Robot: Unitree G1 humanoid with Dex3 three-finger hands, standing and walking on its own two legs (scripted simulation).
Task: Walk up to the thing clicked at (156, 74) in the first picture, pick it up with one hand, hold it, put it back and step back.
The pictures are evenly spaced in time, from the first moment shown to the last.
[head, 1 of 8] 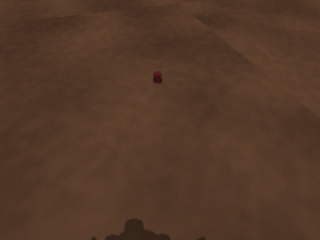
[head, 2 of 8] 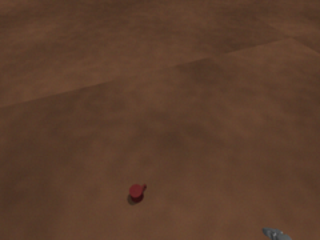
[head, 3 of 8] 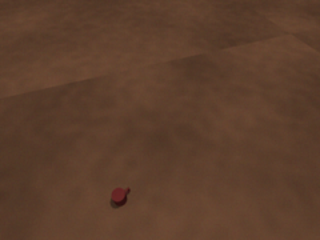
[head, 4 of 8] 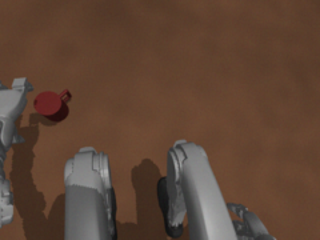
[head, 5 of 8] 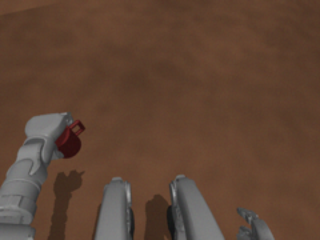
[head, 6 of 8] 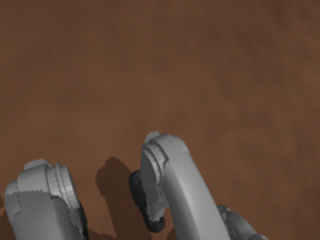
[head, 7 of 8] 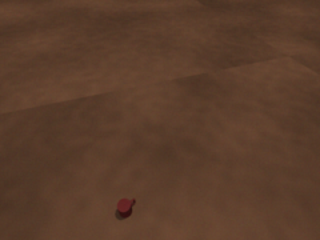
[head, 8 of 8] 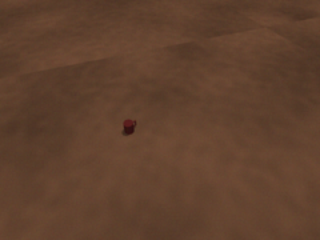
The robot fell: no
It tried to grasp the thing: yes
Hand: left
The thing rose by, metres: 0.65
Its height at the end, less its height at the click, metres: +0.00
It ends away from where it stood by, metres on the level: 0.01
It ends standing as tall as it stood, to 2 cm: yes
